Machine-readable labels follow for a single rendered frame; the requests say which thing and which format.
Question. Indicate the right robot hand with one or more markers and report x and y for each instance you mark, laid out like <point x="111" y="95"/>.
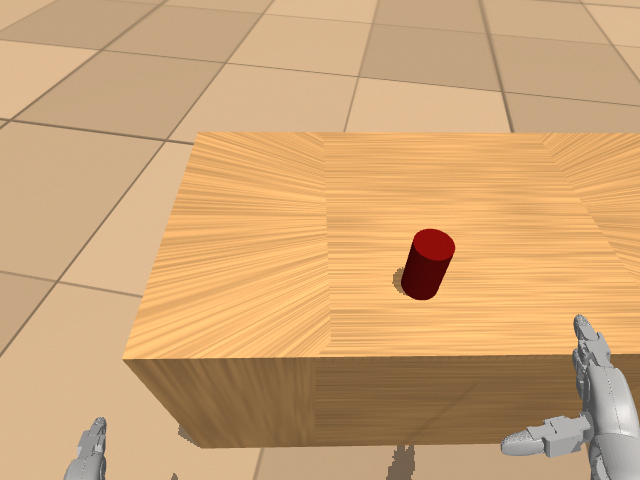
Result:
<point x="608" y="406"/>

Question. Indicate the right robot arm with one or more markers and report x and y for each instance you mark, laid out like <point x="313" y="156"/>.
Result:
<point x="614" y="457"/>

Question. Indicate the left robot hand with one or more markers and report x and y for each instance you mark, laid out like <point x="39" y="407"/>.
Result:
<point x="90" y="463"/>

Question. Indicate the can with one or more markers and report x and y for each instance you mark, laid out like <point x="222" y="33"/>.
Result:
<point x="429" y="257"/>

